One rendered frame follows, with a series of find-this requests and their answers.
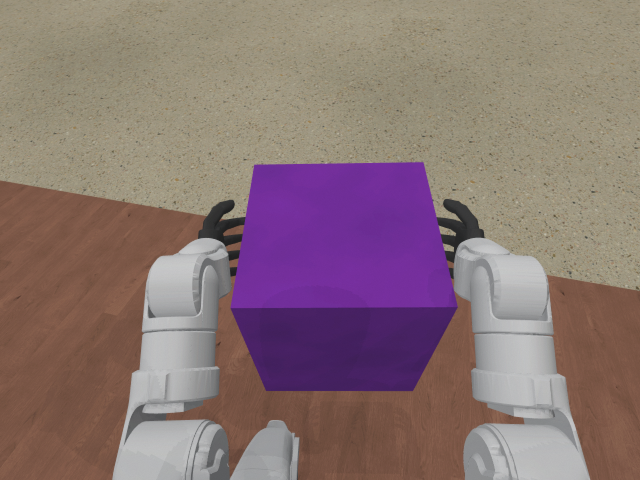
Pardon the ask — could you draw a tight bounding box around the right robot hand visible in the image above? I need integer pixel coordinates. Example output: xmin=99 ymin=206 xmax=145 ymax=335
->
xmin=437 ymin=199 xmax=484 ymax=279

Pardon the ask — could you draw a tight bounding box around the carton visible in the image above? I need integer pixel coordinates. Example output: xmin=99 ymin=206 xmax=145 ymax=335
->
xmin=231 ymin=162 xmax=458 ymax=391

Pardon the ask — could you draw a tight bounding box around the robot left thigh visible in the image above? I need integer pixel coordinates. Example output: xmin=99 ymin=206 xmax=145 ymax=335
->
xmin=230 ymin=428 xmax=300 ymax=480

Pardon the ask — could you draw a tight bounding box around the robot left shin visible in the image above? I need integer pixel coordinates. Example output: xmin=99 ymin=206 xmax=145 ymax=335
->
xmin=266 ymin=420 xmax=288 ymax=430

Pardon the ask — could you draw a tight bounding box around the left robot forearm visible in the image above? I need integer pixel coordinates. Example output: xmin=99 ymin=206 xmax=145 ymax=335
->
xmin=112 ymin=238 xmax=232 ymax=480

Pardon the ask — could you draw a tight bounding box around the robot left upper arm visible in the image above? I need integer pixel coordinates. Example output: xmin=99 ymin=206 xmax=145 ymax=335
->
xmin=115 ymin=419 xmax=230 ymax=480

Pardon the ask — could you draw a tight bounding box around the right robot forearm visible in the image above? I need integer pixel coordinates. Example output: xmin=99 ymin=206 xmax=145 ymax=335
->
xmin=453 ymin=238 xmax=590 ymax=480

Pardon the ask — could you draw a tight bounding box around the left robot hand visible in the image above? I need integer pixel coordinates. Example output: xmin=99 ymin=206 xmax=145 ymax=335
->
xmin=198 ymin=200 xmax=246 ymax=277

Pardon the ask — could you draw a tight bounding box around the robot right upper arm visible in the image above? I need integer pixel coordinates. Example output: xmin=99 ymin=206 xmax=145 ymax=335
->
xmin=463 ymin=423 xmax=589 ymax=480

